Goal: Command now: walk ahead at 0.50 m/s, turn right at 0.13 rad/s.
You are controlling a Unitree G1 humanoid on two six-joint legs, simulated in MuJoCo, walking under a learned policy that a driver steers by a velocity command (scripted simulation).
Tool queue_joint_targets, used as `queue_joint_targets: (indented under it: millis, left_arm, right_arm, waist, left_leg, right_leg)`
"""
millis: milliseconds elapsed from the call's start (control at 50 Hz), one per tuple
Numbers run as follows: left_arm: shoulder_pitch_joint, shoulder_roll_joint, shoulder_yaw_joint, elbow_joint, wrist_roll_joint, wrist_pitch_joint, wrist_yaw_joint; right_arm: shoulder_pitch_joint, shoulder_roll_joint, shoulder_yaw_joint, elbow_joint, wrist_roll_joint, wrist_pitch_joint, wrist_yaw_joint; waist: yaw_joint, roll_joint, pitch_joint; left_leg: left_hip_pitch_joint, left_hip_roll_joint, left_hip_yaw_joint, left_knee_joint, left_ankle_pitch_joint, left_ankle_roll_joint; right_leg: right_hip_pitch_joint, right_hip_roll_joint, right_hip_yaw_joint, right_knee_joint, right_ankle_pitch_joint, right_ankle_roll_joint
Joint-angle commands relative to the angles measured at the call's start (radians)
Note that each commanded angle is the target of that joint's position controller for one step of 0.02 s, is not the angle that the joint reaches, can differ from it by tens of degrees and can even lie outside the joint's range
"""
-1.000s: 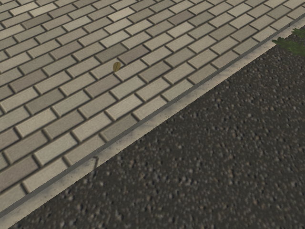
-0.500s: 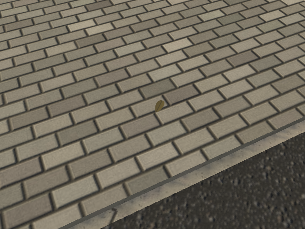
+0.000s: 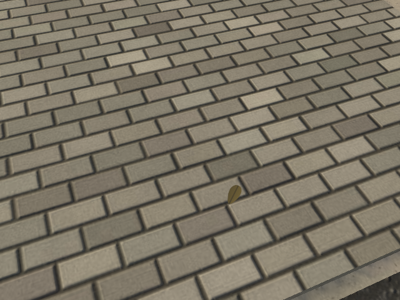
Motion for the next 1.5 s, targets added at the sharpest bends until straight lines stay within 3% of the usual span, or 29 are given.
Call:
queue_joint_targets:
  millis: [20,280,380,400,420,440,460,480,500,540,620,660,700,760,800,820,840,860,920,960,1060,1180,1240,1260,1280,1300,1320,1380,1500]
  left_arm:
    - [0.023,0.059,0.018,-0.057,-0.001,0.013,0.003]
    - [-0.303,0.000,-0.004,-0.201,0.007,0.034,-0.047]
    - [-0.183,0.059,0.038,-0.229,0.005,0.042,-0.064]
    - [-0.016,0.111,0.068,-0.189,0.001,0.042,-0.056]
    - [0.135,0.194,0.095,-0.149,-0.005,0.056,-0.030]
    - [0.119,0.293,0.103,-0.167,0.014,0.051,-0.024]
    - [0.187,0.209,0.090,-0.154,0.024,0.054,-0.014]
    - [0.168,0.157,0.076,-0.138,0.026,0.051,-0.010]
    - [0.097,0.126,0.065,-0.148,0.014,0.047,-0.011]
    - [0.015,0.063,0.038,-0.174,0.024,0.049,-0.005]
    - [-0.055,0.106,0.044,-0.192,0.008,0.051,0.013]
    - [-0.044,0.128,0.052,-0.195,0.015,0.047,0.022]
    - [0.030,0.139,0.060,-0.176,0.002,0.046,0.026]
    - [0.069,0.140,0.059,-0.165,-0.007,0.048,0.026]
    - [0.036,0.115,0.049,-0.191,0.004,0.047,0.023]
    - [0.012,0.056,0.029,-0.222,0.021,0.043,0.021]
    - [0.102,-0.023,0.012,-0.274,-0.004,0.030,0.018]
    - [0.132,0.045,0.023,-0.248,-0.009,0.023,-0.002]
    - [-0.020,0.072,0.034,-0.280,0.004,0.051,-0.007]
    - [0.005,0.054,0.040,-0.274,-0.008,0.075,-0.006]
    - [-0.081,0.007,0.020,-0.292,0.011,0.092,-0.011]
    - [-0.170,0.049,0.037,-0.305,0.004,0.093,-0.033]
    - [0.026,0.105,0.082,-0.241,0.008,0.090,-0.028]
    - [0.213,0.207,0.123,-0.203,-0.002,0.087,-0.017]
    - [0.192,0.334,0.132,-0.238,0.003,0.066,-0.016]
    - [0.182,0.238,0.103,-0.261,-0.001,0.035,-0.028]
    - [0.155,0.181,0.081,-0.258,0.005,0.018,-0.029]
    - [0.020,0.105,0.051,-0.284,0.017,0.023,-0.016]
    - [0.070,0.125,0.055,-0.234,0.006,0.022,0.024]
  right_arm:
    - [0.022,-0.113,-0.033,-0.031,-0.007,-0.029,0.000]
    - [0.162,-0.166,-0.046,0.074,0.000,0.005,-0.038]
    - [0.197,-0.223,-0.056,0.073,0.013,0.057,-0.061]
    - [0.164,-0.232,-0.056,0.067,0.021,0.051,-0.064]
    - [0.159,-0.184,-0.040,0.038,-0.004,0.027,-0.058]
    - [0.205,-0.056,0.003,-0.022,-0.007,-0.017,-0.038]
    - [0.084,-0.135,-0.014,-0.025,0.019,-0.057,-0.021]
    - [0.025,-0.127,-0.012,-0.049,0.046,-0.068,-0.016]
    - [0.004,-0.112,-0.007,-0.059,0.031,-0.072,-0.020]
    - [-0.002,-0.109,-0.016,-0.074,0.009,-0.050,-0.023]
    - [-0.024,-0.047,0.014,-0.155,-0.019,-0.021,-0.021]
    - [-0.095,-0.026,0.027,-0.185,-0.038,-0.026,-0.025]
    - [-0.174,-0.012,0.035,-0.212,-0.018,-0.030,-0.030]
    - [-0.142,-0.094,0.003,-0.218,0.024,-0.032,-0.029]
    - [0.016,-0.157,-0.037,-0.181,0.011,-0.037,-0.027]
    - [0.167,-0.203,-0.055,-0.167,-0.006,-0.038,-0.032]
    - [0.248,-0.293,-0.078,-0.156,-0.041,-0.022,-0.032]
    - [0.210,-0.207,-0.056,-0.181,-0.034,-0.025,-0.040]
    - [0.113,-0.104,-0.031,-0.134,-0.002,-0.007,-0.050]
    - [0.041,-0.081,-0.030,-0.122,-0.007,-0.017,-0.044]
    - [0.010,-0.159,-0.066,-0.081,0.001,-0.021,-0.045]
    - [0.029,-0.223,-0.092,-0.051,0.032,-0.004,-0.029]
    - [0.025,-0.195,-0.081,-0.034,0.033,0.016,-0.028]
    - [0.009,-0.145,-0.061,-0.059,0.009,0.017,-0.033]
    - [0.020,-0.050,-0.030,-0.140,-0.010,-0.006,-0.037]
    - [-0.053,-0.141,-0.042,-0.150,0.032,-0.035,-0.030]
    - [-0.078,-0.168,-0.048,-0.153,0.054,-0.053,-0.018]
    - [-0.062,-0.150,-0.049,-0.113,-0.007,-0.056,-0.017]
    - [-0.199,-0.065,-0.017,-0.119,-0.006,-0.025,-0.005]
  waist:
    - [-0.001,0.126,-0.045]
    - [-0.104,0.071,0.082]
    - [-0.001,0.141,-0.064]
    - [0.096,0.137,-0.141]
    - [0.142,0.030,-0.239]
    - [0.053,-0.210,-0.348]
    - [0.155,-0.034,-0.405]
    - [0.144,-0.027,-0.270]
    - [0.086,0.053,-0.159]
    - [0.018,0.002,-0.045]
    - [-0.057,0.000,0.035]
    - [-0.039,-0.010,0.016]
    - [0.008,-0.043,-0.010]
    - [-0.014,-0.110,-0.050]
    - [-0.105,-0.112,-0.148]
    - [-0.175,-0.045,-0.273]
    - [-0.123,0.357,-0.441]
    - [-0.105,0.377,-0.416]
    - [-0.063,0.129,-0.051]
    - [-0.004,0.159,0.003]
    - [-0.003,0.132,0.004]
    - [-0.036,0.113,0.023]
    - [0.066,0.050,-0.048]
    - [0.144,-0.110,-0.092]
    - [0.056,-0.354,-0.133]
    - [0.102,-0.188,-0.174]
    - [0.083,-0.142,-0.116]
    - [-0.004,-0.034,-0.061]
    - [0.018,-0.024,-0.023]
  left_leg:
    - [0.173,0.276,-0.259,-0.273,0.136,0.175]
    - [0.398,0.310,0.054,-0.254,0.372,0.096]
    - [0.439,0.293,0.127,0.163,1.109,0.039]
    - [0.319,0.270,0.142,0.352,1.036,0.004]
    - [0.022,0.200,0.137,0.652,0.474,-0.043]
    - [-0.420,-0.018,0.028,1.038,-0.404,-0.110]
    - [-0.521,0.039,-0.154,1.111,-0.363,-0.096]
    - [-0.584,0.075,-0.126,1.100,-0.311,-0.082]
    - [-0.568,0.114,-0.106,1.019,-0.256,-0.075]
    - [-0.512,0.131,-0.082,1.056,-0.245,-0.083]
    - [-0.509,0.157,-0.036,0.902,-0.161,-0.120]
    - [-0.355,0.127,0.017,0.687,-0.030,-0.133]
    - [-0.257,0.086,0.024,0.481,0.048,-0.135]
    - [-0.208,0.051,-0.019,0.278,0.044,-0.115]
    - [0.032,-0.001,0.021,0.180,0.025,-0.073]
    - [0.298,0.134,-0.112,0.179,0.015,-0.008]
    - [0.577,0.402,-0.691,-0.015,-0.326,0.160]
    - [0.547,0.472,-0.968,-0.153,-0.518,0.217]
    - [0.173,0.376,-0.512,-0.138,-0.425,0.130]
    - [0.008,0.314,-0.311,-0.188,-0.265,0.088]
    - [0.004,0.317,-0.055,-0.254,-0.051,0.117]
    - [0.153,0.362,0.045,-0.233,-0.104,0.083]
    - [0.107,0.282,0.163,0.109,0.161,0.032]
    - [-0.082,0.206,0.215,0.488,0.089,-0.031]
    - [-0.501,0.016,0.073,0.813,-0.414,-0.092]
    - [-0.624,0.033,-0.102,0.932,-0.387,-0.071]
    - [-0.665,0.079,-0.115,0.920,-0.298,-0.037]
    - [-0.459,0.151,-0.119,0.698,-0.110,-0.038]
    - [-0.371,0.079,-0.070,0.313,0.160,-0.105]
  right_leg:
    - [-0.185,-0.080,0.061,-0.006,0.092,0.010]
    - [-0.331,-0.016,-0.019,-0.423,0.359,-0.008]
    - [0.014,0.150,-0.186,-0.518,0.119,-0.088]
    - [0.284,0.144,-0.128,-0.638,0.293,-0.133]
    - [0.632,-0.022,0.123,-0.636,0.408,-0.197]
    - [0.935,-0.327,0.726,-0.705,0.494,-0.439]
    - [0.950,-0.305,0.685,-0.752,0.452,-0.421]
    - [0.851,-0.258,0.529,-0.749,0.442,-0.375]
    - [0.676,-0.198,0.425,-0.775,0.411,-0.323]
    - [0.425,-0.150,0.370,-0.852,0.391,-0.313]
    - [0.111,-0.067,0.248,-0.929,0.358,-0.279]
    - [0.011,-0.006,0.170,-0.934,0.442,-0.244]
    - [0.044,-0.009,0.183,-0.938,0.402,-0.227]
    - [0.256,-0.103,0.295,-0.871,0.394,-0.190]
    - [0.278,-0.057,0.277,-0.670,0.619,-0.126]
    - [0.157,0.018,0.215,-0.392,0.570,-0.074]
    - [-0.180,0.172,0.120,0.006,0.089,-0.002]
    - [-0.307,0.144,0.192,0.235,-0.156,0.011]
    - [-0.360,0.008,0.070,0.300,-0.027,-0.001]
    - [-0.225,-0.023,0.075,0.217,-0.017,-0.006]
    - [-0.111,-0.046,0.015,-0.160,0.090,0.008]
    - [-0.040,-0.022,-0.065,-0.399,0.125,-0.033]
    - [0.256,0.095,-0.160,-0.527,0.126,-0.099]
    - [0.461,-0.003,0.073,-0.625,0.091,-0.172]
    - [0.659,-0.218,0.696,-0.822,-0.149,-0.356]
    - [0.684,-0.279,0.825,-0.930,-0.235,-0.380]
    - [0.644,-0.278,0.715,-0.900,-0.153,-0.346]
    - [0.395,-0.150,0.413,-0.868,0.169,-0.255]
    - [0.317,-0.072,0.225,-0.885,0.423,-0.218]
Velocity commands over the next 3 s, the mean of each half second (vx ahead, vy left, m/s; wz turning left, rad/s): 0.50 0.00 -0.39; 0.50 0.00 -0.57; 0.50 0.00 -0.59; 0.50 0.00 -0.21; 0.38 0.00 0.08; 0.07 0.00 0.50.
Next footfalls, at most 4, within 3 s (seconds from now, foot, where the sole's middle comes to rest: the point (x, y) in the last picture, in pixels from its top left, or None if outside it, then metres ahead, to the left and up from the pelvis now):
0.42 right None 0.34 -0.17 -0.78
0.80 left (217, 237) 0.69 -0.05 -0.73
1.26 right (311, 249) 0.65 -0.38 -0.73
1.74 left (327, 165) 1.02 -0.50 -0.73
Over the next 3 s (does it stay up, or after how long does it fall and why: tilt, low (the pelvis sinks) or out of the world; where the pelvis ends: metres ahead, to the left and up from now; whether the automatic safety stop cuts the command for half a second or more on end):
stays up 1.10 -0.79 0.05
